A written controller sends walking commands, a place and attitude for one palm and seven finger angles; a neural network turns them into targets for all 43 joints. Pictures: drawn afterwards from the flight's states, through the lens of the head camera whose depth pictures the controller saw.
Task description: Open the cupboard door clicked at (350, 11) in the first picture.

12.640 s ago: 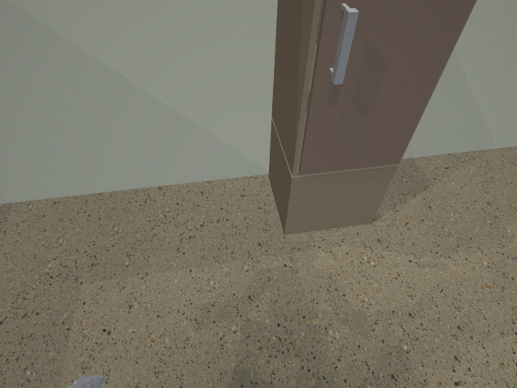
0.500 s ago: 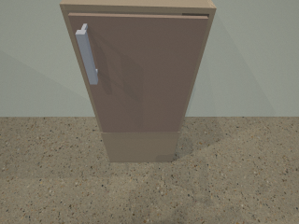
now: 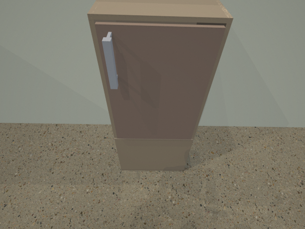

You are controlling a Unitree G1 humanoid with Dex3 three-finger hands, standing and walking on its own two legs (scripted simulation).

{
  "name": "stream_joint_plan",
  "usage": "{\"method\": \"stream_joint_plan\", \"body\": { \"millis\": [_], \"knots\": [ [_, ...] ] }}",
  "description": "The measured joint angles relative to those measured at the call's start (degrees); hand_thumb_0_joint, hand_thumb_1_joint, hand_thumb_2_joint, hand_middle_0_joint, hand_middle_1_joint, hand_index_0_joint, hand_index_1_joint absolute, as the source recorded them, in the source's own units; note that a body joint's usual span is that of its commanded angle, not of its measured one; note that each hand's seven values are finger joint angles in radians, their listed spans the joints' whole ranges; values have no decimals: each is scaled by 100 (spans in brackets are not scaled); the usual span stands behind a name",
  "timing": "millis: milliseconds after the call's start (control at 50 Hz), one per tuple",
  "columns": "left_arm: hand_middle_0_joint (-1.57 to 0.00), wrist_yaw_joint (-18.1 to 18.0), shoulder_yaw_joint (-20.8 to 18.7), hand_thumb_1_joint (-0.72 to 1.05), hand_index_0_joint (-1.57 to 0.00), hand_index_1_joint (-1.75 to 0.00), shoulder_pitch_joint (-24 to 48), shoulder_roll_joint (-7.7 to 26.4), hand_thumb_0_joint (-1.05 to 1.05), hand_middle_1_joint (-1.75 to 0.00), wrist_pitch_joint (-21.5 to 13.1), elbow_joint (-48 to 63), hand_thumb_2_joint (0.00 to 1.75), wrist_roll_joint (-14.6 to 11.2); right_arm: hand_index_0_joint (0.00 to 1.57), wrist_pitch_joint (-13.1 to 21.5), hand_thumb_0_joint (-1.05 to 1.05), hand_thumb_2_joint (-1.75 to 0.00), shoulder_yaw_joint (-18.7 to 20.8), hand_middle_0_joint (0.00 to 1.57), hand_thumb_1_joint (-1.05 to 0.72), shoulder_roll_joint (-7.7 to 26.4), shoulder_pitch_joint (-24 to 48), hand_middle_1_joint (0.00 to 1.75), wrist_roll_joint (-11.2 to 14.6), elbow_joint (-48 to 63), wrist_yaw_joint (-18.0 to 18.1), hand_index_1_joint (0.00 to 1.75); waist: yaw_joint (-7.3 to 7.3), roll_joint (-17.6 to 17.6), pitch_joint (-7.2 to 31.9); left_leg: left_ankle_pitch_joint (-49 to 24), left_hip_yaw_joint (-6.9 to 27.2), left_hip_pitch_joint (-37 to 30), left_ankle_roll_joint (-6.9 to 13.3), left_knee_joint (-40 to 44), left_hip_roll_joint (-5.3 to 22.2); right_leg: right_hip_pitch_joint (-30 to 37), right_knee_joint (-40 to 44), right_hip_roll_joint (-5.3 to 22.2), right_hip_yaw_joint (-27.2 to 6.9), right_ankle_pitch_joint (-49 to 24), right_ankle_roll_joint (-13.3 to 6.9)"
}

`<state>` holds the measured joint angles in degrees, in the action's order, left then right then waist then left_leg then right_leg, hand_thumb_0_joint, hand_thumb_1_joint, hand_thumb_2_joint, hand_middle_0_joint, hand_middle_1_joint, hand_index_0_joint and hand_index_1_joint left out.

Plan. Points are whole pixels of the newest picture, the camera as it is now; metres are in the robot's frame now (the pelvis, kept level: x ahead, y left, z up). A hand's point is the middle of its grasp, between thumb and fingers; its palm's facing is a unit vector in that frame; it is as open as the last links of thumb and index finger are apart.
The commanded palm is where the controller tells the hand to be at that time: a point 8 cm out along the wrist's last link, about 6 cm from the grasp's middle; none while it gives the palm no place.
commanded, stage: look again from close up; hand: left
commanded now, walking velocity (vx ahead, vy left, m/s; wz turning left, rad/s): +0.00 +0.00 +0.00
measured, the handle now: (112, 61) +0.58 +0.18 +0.14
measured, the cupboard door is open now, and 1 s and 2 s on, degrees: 0 0 0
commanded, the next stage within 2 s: raise the hand with hooked fingers in 0.50 s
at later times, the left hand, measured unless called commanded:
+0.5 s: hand out of the picture +0.02 +0.14 -0.17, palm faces +0.01 -0.99 -0.17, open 7.4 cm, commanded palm none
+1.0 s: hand (102, 201) +0.19 +0.15 -0.02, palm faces +0.10 -1.00 +0.00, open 8.5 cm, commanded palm +0.16 +0.21 -0.01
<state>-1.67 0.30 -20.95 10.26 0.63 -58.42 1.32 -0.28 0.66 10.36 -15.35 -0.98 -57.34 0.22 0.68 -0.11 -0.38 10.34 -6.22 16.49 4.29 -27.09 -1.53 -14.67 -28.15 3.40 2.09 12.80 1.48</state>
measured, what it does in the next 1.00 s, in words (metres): lowers itself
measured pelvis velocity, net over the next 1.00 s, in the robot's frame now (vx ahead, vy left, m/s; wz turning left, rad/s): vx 0.03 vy -0.05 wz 0.02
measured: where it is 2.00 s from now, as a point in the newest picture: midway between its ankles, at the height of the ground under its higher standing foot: outside the picture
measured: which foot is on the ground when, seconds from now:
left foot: down 0.00-1.00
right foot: down 0.00-1.00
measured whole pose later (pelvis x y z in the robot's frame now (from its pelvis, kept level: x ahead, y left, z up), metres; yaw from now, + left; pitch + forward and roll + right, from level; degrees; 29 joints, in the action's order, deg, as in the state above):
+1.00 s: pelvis +0.03 -0.05 -0.06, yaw +1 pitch +10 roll +0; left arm 17.1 -10.1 -29.7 10.4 -26.1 -2.0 -16.0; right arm 13.4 4.9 14.9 -7.2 1.6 -29.8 1.0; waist 1.5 -1.8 6.8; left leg 25.8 -2.6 41.2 -0.2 -57.3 2.4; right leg -38.2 -58.0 1.2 4.9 29.6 -2.2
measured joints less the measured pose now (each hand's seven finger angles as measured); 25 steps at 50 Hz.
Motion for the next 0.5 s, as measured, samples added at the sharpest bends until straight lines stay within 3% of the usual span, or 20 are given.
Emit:
{"method": "stream_joint_plan", "body": {
  "millis": [280,500],
  "knots": [
    [-20,-15,88,90,-20,-30,71,-219,1,-30,-107,-323,90,-32,20,87,1,-90,-36,20,-91,-139,-62,30,44,-458,42,30,-19,-82,-76,-30,28,-116,-96,166,69,114,172,-79,23,-34,-13],
    [-20,-49,69,91,-20,-30,344,-173,1,-30,-149,-346,90,-50,20,117,1,-90,-54,20,-91,-217,-45,30,47,-660,65,30,-68,-117,-81,38,33,-253,-190,193,151,246,219,-165,22,26,-86]
  ]
}}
